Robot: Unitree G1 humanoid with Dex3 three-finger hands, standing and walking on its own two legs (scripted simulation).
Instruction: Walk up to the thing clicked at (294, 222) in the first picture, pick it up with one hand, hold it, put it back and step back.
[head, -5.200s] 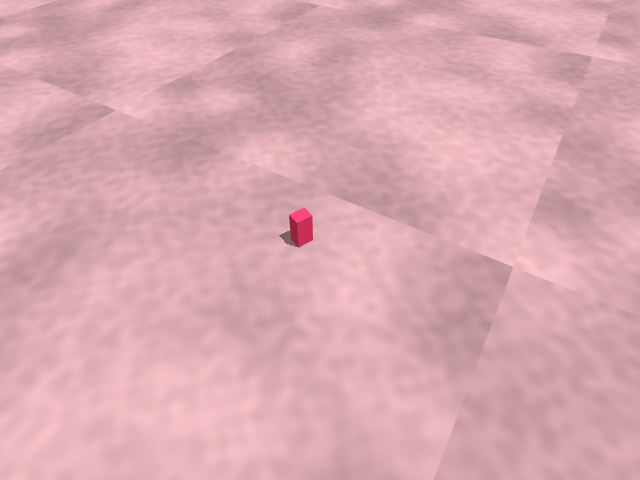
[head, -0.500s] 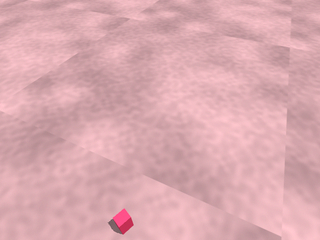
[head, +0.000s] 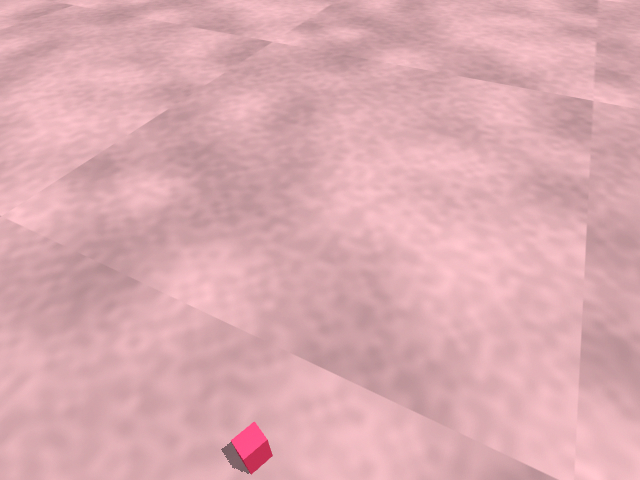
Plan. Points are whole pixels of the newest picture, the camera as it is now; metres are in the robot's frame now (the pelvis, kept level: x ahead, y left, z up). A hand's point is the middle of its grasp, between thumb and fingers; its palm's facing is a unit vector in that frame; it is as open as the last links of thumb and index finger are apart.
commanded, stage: stand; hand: left
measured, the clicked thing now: (252, 448) +0.39 +0.20 -0.71
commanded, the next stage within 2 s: none
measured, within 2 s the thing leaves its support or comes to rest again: neither
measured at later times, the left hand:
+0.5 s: hand out of the picture +0.09 +0.24 -0.15, palm faces -0.03 -0.94 -0.34, open 7.4 cm
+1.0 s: hand out of the picture +0.09 +0.24 -0.15, palm faces -0.03 -0.94 -0.34, open 7.4 cm
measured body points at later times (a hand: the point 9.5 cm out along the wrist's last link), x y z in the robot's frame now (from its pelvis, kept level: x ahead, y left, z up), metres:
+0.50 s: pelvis +0.01 -0.01 +0.00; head +0.02 -0.01 +0.45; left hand +0.09 +0.29 -0.13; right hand +0.09 -0.31 -0.13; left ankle +0.02 +0.13 -0.75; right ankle +0.00 -0.13 -0.75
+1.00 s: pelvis +0.01 -0.01 +0.00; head +0.02 -0.01 +0.45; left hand +0.09 +0.29 -0.13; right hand +0.09 -0.31 -0.13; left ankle +0.02 +0.13 -0.75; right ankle +0.00 -0.13 -0.75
